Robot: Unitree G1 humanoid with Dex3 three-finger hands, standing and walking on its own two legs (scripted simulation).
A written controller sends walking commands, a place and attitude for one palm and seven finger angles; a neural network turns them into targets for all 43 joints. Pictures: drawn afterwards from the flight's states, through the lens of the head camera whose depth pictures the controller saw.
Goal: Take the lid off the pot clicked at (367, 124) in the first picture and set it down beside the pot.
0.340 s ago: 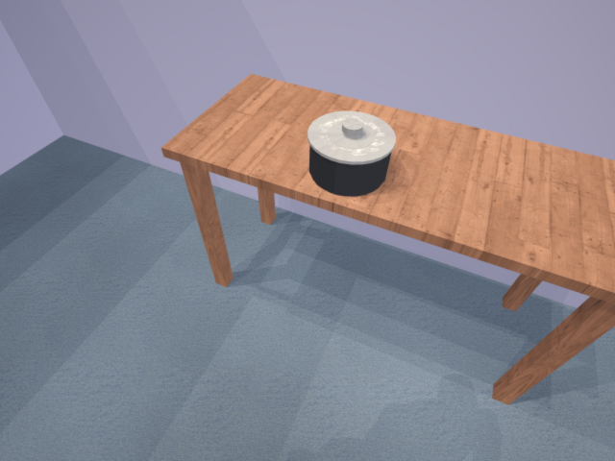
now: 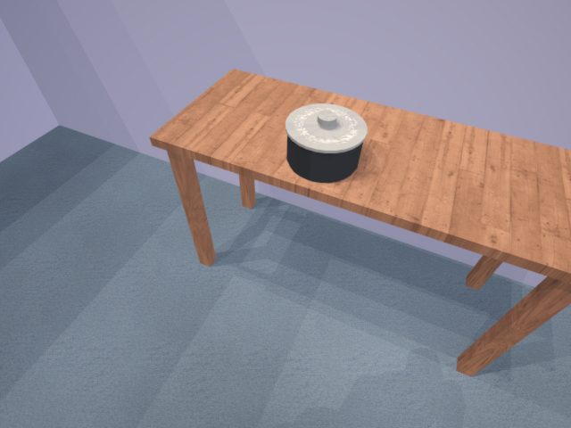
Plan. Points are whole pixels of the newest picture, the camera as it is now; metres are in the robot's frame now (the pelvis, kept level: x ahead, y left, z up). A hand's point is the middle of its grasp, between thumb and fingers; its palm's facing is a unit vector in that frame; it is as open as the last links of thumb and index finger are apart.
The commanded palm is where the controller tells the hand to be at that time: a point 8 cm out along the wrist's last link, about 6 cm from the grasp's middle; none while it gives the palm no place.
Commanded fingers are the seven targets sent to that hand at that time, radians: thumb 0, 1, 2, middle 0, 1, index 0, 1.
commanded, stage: look at it before walking up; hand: left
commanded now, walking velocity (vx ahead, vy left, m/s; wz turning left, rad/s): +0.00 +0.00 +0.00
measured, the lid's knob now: (327, 118) +0.79 -0.05 +0.01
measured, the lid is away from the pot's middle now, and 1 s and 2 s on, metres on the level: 0.00 0.00 0.00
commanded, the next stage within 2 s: turn to face it in 0.30 s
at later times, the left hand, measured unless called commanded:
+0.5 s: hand out of the picture -0.01 +0.17 -0.18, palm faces +0.03 -0.98 -0.19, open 7.4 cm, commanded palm none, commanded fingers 0.00 0.90 0.90 -0.20 -0.30 -0.20 -0.30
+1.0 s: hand out of the picture +0.05 +0.18 -0.18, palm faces -0.11 -0.97 -0.23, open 7.4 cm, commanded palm none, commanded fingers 0.00 0.90 0.90 -0.20 -0.30 -0.20 -0.30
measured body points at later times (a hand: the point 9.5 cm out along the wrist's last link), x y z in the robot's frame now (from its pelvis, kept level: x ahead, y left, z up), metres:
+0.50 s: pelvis +0.00 +0.00 +0.00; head +0.01 +0.00 +0.45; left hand -0.01 +0.22 -0.16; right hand +0.00 -0.22 -0.16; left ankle +0.01 +0.11 -0.74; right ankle +0.01 -0.13 -0.74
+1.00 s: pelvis -0.01 +0.00 -0.01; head +0.02 +0.00 +0.44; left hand +0.06 +0.24 -0.16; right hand +0.04 -0.27 -0.14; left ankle +0.00 +0.13 -0.72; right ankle +0.01 -0.13 -0.74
